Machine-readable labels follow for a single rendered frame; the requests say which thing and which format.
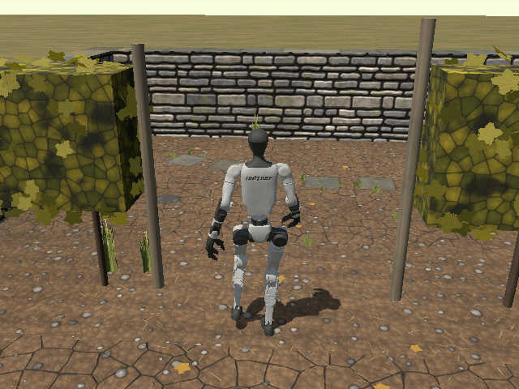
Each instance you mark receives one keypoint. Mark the robot right upper arm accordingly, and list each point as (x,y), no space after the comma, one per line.
(284,171)

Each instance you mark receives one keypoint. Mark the robot left hand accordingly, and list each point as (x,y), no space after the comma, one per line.
(210,249)

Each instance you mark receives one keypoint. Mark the robot left forearm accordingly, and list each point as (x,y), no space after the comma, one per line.
(218,221)

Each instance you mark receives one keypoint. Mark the humanoid robot head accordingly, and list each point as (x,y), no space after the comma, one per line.
(258,141)

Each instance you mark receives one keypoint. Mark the robot right forearm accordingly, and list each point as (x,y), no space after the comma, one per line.
(294,210)

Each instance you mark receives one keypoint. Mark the robot left upper arm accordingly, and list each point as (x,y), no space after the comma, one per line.
(229,184)

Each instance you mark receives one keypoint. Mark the humanoid robot torso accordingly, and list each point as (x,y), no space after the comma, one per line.
(259,196)

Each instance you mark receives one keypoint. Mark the robot right hand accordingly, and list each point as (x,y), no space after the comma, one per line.
(296,220)

